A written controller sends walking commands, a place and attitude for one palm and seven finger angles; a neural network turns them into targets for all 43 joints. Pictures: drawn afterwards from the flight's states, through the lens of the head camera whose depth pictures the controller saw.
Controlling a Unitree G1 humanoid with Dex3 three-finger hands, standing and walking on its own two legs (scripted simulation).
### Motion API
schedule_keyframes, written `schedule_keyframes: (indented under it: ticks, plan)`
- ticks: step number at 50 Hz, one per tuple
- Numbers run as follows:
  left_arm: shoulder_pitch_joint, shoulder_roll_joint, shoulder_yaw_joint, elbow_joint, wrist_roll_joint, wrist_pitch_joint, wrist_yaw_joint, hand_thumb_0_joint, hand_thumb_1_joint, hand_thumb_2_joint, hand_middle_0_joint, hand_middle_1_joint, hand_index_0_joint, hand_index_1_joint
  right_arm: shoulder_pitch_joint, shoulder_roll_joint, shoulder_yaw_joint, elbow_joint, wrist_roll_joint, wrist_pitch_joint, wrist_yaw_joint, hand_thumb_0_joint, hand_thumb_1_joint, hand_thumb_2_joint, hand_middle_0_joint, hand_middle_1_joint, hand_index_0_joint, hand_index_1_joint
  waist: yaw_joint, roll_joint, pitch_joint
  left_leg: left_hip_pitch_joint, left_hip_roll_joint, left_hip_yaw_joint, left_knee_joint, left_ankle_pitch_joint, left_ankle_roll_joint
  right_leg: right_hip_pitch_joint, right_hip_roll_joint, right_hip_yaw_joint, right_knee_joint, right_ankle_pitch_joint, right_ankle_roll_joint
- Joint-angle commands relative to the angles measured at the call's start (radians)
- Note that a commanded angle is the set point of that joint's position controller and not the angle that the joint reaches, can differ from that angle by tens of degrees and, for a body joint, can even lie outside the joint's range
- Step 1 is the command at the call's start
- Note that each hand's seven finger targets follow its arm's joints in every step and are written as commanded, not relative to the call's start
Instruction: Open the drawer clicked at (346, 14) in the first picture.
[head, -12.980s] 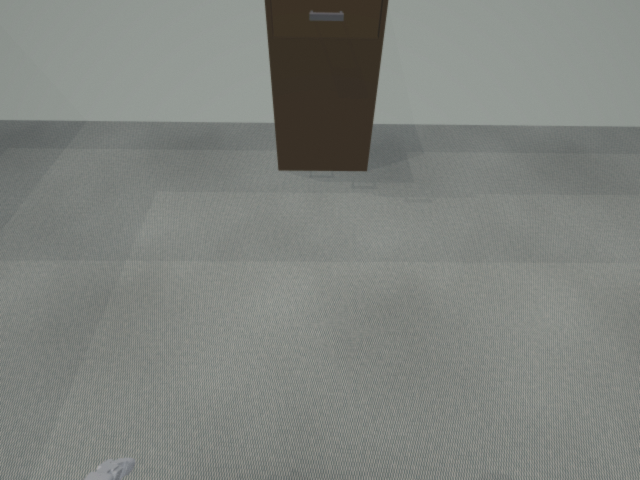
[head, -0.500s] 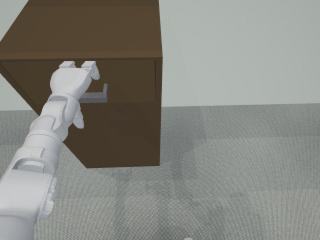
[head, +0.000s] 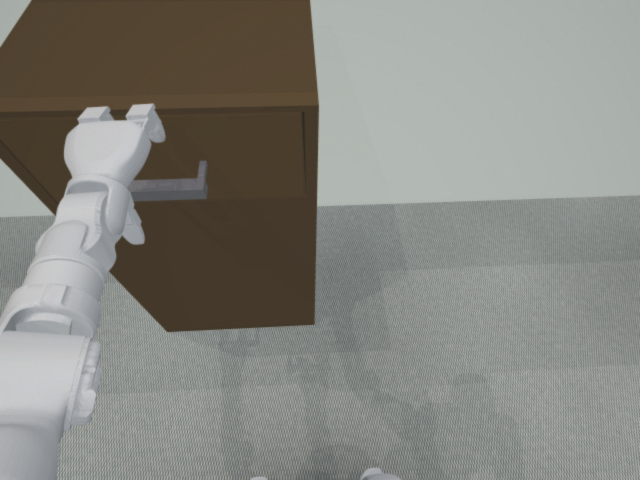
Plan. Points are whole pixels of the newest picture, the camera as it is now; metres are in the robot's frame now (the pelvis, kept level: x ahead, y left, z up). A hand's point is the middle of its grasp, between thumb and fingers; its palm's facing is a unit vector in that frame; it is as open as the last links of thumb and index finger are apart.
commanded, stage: move the hooked fingers above the handle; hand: left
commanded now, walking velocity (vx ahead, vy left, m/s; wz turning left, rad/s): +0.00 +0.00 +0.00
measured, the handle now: (163, 179) +0.54 +0.21 +0.01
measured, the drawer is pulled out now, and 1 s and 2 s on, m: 0.00 0.00 0.00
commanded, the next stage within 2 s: none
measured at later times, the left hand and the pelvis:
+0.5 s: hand (122, 175) +0.49 +0.24 +0.08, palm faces +0.03 +0.04 -1.00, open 13.7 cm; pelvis -0.01 +0.01 +0.00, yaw -1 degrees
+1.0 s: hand (109, 196) +0.47 +0.26 +0.06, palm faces -0.11 +0.03 -0.99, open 13.9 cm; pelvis -0.01 +0.00 +0.00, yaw +0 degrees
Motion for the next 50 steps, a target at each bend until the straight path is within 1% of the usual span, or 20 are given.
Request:
schedule_keyframes:
  ticks: [1, 3, 6, 9, 12, 16, 18, 19, 22, 25, 28, 30, 32, 35, 36, 41, 45, 46, 47, 50]
  plan:
    - [-0.370, 0.242, 0.031, -0.097, -0.019, 0.099, 0.015, 0.000, -0.500, 0.300, -0.300, -1.200, -0.300, -1.200, 0.126, -0.150, -0.060, -0.060, 0.007, -0.008, 0.001, 0.000, -0.900, -0.900, 0.200, 0.300, 0.200, 0.300, 0.031, 0.008, -0.502, 0.262, -0.011, 0.023, -0.044, 0.542, 0.009, 0.280, 0.012, -0.038, -0.045, 0.451, -0.025]
    - [-0.370, 0.145, -0.058, -0.146, -0.050, 0.097, -0.050, 0.000, -0.500, 0.300, -0.300, -1.200, -0.300, -1.200, 0.131, -0.156, -0.069, -0.063, 0.015, -0.005, -0.001, 0.000, -0.900, -0.900, 0.200, 0.300, 0.200, 0.300, 0.003, -0.023, -0.491, 0.316, -0.003, 0.022, -0.048, 0.543, 0.017, 0.268, 0.012, -0.033, -0.074, 0.458, -0.015]
    - [-0.442, 0.046, -0.152, -0.282, -0.104, 0.025, -0.140, 0.000, -0.500, 0.300, -0.300, -1.200, -0.300, -1.200, 0.124, -0.152, -0.075, -0.059, 0.013, -0.008, -0.019, 0.000, -0.900, -0.900, 0.200, 0.300, 0.200, 0.300, -0.044, -0.056, -0.432, 0.366, -0.006, 0.004, -0.057, 0.529, 0.031, 0.239, 0.011, -0.025, -0.111, 0.436, -0.010]
    - [-0.508, 0.092, -0.119, -0.361, -0.106, -0.070, -0.155, 0.000, -0.500, 0.300, -0.300, -1.200, -0.300, -1.200, 0.127, -0.145, -0.072, -0.038, 0.006, -0.014, -0.035, 0.000, -0.900, -0.900, 0.200, 0.300, 0.200, 0.300, -0.045, 0.002, -0.361, 0.386, -0.010, -0.017, -0.060, 0.467, 0.029, 0.158, 0.011, -0.027, -0.112, 0.342, -0.016]
    - [-0.541, 0.213, 0.001, -0.393, -0.078, -0.128, -0.079, 0.000, -0.500, 0.300, -0.300, -1.200, -0.300, -1.200, 0.131, -0.135, -0.068, -0.029, 0.000, -0.018, -0.030, 0.000, -0.900, -0.900, 0.200, 0.300, 0.200, 0.300, -0.003, 0.092, -0.384, 0.396, -0.011, -0.037, -0.046, 0.509, 0.012, 0.118, 0.015, -0.038, -0.076, 0.304, -0.031]
    - [-0.470, 0.388, 0.182, -0.232, -0.027, -0.049, 0.070, 0.000, -0.500, 0.300, -0.300, -1.200, -0.300, -1.200, 0.111, -0.137, -0.047, -0.027, -0.007, -0.013, -0.009, 0.000, -0.900, -0.900, 0.200, 0.300, 0.200, 0.300, 0.062, 0.086, -0.381, 0.238, -0.022, -0.025, -0.040, 0.478, -0.004, 0.153, 0.020, -0.054, -0.020, 0.293, -0.045]
    - [-0.445, 0.314, 0.115, -0.153, 0.000, 0.047, 0.116, 0.000, -0.500, 0.300, -0.300, -1.200, -0.300, -1.200, 0.085, -0.127, -0.038, -0.041, -0.010, -0.010, 0.005, 0.000, -0.900, -0.900, 0.200, 0.300, 0.200, 0.300, 0.060, 0.094, -0.383, 0.201, -0.024, -0.003, -0.045, 0.447, -0.007, 0.161, 0.020, -0.063, -0.013, 0.296, -0.043]
    - [-0.410, 0.317, 0.114, -0.107, 0.009, 0.094, 0.123, 0.000, -0.500, 0.300, -0.300, -1.200, -0.300, -1.200, 0.084, -0.133, -0.038, -0.040, -0.009, -0.010, 0.011, 0.000, -0.900, -0.900, 0.200, 0.300, 0.200, 0.300, 0.070, 0.077, -0.387, 0.187, -0.021, 0.009, -0.049, 0.446, -0.007, 0.181, 0.019, -0.063, -0.016, 0.309, -0.041]
    - [-0.357, 0.273, 0.051, -0.008, 0.011, 0.197, 0.058, 0.000, -0.500, 0.300, -0.300, -1.200, -0.300, -1.200, 0.104, -0.150, -0.046, -0.054, 0.005, 0.005, 0.014, 0.000, -0.900, -0.900, 0.200, 0.300, 0.200, 0.300, 0.059, 0.001, -0.477, 0.203, -0.013, 0.030, -0.055, 0.463, -0.001, 0.271, 0.015, -0.047, -0.032, 0.386, -0.029]
    - [-0.373, 0.210, -0.013, -0.054, -0.036, 0.196, -0.047, 0.000, -0.500, 0.300, -0.300, -1.200, -0.300, -1.200, 0.114, -0.164, -0.054, -0.073, 0.022, 0.013, -0.002, 0.000, -0.900, -0.900, 0.200, 0.300, 0.200, 0.300, 0.022, -0.101, -0.474, 0.237, -0.004, 0.036, -0.072, 0.448, 0.019, 0.317, 0.008, -0.035, -0.075, 0.422, -0.012]
    - [-0.429, 0.151, -0.068, -0.199, -0.088, 0.086, -0.138, 0.000, -0.500, 0.300, -0.300, -1.200, -0.300, -1.200, 0.103, -0.162, -0.058, -0.084, 0.022, 0.003, -0.032, 0.000, -0.900, -0.900, 0.200, 0.300, 0.200, 0.300, -0.016, -0.124, -0.415, 0.274, -0.011, 0.017, -0.092, 0.389, 0.037, 0.307, 0.001, -0.019, -0.118, 0.396, -0.005]
    - [-0.471, 0.131, -0.087, -0.338, -0.090, -0.018, -0.161, 0.000, -0.500, 0.300, -0.300, -1.200, -0.300, -1.200, 0.103, -0.149, -0.065, -0.079, 0.014, -0.014, -0.048, 0.000, -0.900, -0.900, 0.200, 0.300, 0.200, 0.300, -0.021, -0.053, -0.393, 0.335, -0.011, 0.004, -0.089, 0.397, 0.038, 0.251, 0.004, -0.015, -0.123, 0.354, -0.011]
    - [-0.499, 0.158, -0.064, -0.405, -0.077, -0.102, -0.140, 0.000, -0.500, 0.300, -0.300, -1.200, -0.300, -1.200, 0.106, -0.136, -0.067, -0.066, 0.007, -0.026, -0.055, 0.000, -0.900, -0.900, 0.200, 0.300, 0.200, 0.300, -0.018, 0.030, -0.360, 0.374, -0.011, -0.014, -0.076, 0.408, 0.031, 0.172, 0.009, -0.019, -0.115, 0.296, -0.020]
    - [-0.507, 0.217, 0.006, -0.333, -0.052, -0.129, -0.048, 0.000, -0.500, 0.300, -0.300, -1.200, -0.300, -1.200, 0.115, -0.132, -0.059, -0.039, 0.006, -0.034, -0.040, 0.000, -0.900, -0.900, 0.200, 0.300, 0.200, 0.300, -0.004, 0.081, -0.294, 0.316, -0.015, -0.029, -0.067, 0.349, 0.013, 0.090, 0.014, -0.036, -0.088, 0.204, -0.035]
    - [-0.504, 0.294, 0.075, -0.302, -0.043, -0.116, -0.009, 0.000, -0.500, 0.300, -0.300, -1.200, -0.300, -1.200, 0.119, -0.137, -0.056, -0.031, 0.004, -0.035, -0.036, 0.000, -0.900, -0.900, 0.200, 0.300, 0.200, 0.300, 0.015, 0.078, -0.301, 0.282, -0.016, -0.031, -0.068, 0.349, 0.008, 0.105, 0.014, -0.040, -0.078, 0.196, -0.040]
    - [-0.447, 0.328, 0.107, -0.085, -0.002, 0.072, 0.112, 0.000, -0.500, 0.300, -0.300, -1.200, -0.300, -1.200, 0.088, -0.142, -0.038, -0.031, -0.002, -0.031, -0.004, 0.000, -0.900, -0.900, 0.200, 0.300, 0.200, 0.300, 0.047, 0.061, -0.364, 0.169, -0.026, 0.008, -0.068, 0.314, 0.002, 0.167, 0.014, -0.048, -0.048, 0.208, -0.038]
    - [-0.461, 0.233, -0.014, -0.009, -0.002, 0.181, 0.028, 0.000, -0.500, 0.300, -0.300, -1.200, -0.300, -1.200, 0.124, -0.158, -0.050, -0.046, 0.017, -0.025, -0.002, 0.000, -0.900, -0.900, 0.200, 0.300, 0.200, 0.300, 0.016, 0.012, -0.452, 0.210, -0.016, 0.028, -0.067, 0.358, 0.009, 0.232, 0.011, -0.036, -0.066, 0.311, -0.023]
    - [-0.483, 0.170, -0.065, -0.044, -0.025, 0.168, -0.016, 0.000, -0.500, 0.300, -0.300, -1.200, -0.300, -1.200, 0.132, -0.161, -0.057, -0.050, 0.017, -0.024, -0.005, 0.000, -0.900, -0.900, 0.200, 0.300, 0.200, 0.300, -0.011, -0.018, -0.500, 0.259, -0.011, 0.022, -0.059, 0.402, 0.014, 0.255, 0.009, -0.032, -0.072, 0.357, -0.020]
    - [-0.484, 0.128, -0.097, -0.109, -0.050, 0.144, -0.058, 0.000, -0.500, 0.300, -0.300, -1.200, -0.300, -1.200, 0.136, -0.160, -0.065, -0.055, 0.017, -0.026, -0.009, 0.000, -0.900, -0.900, 0.200, 0.300, 0.200, 0.300, -0.015, -0.011, -0.536, 0.312, -0.008, 0.022, -0.053, 0.440, 0.020, 0.263, 0.007, -0.025, -0.083, 0.393, -0.014]
    - [-0.495, 0.063, -0.144, -0.312, -0.108, 0.030, -0.161, 0.000, -0.500, 0.300, -0.300, -1.200, -0.300, -1.200, 0.126, -0.157, -0.077, -0.062, 0.008, -0.032, -0.034, 0.000, -0.900, -0.900, 0.200, 0.300, 0.200, 0.300, -0.036, -0.020, -0.527, 0.403, -0.006, -0.005, -0.051, 0.500, 0.030, 0.241, 0.010, -0.020, -0.100, 0.408, -0.008]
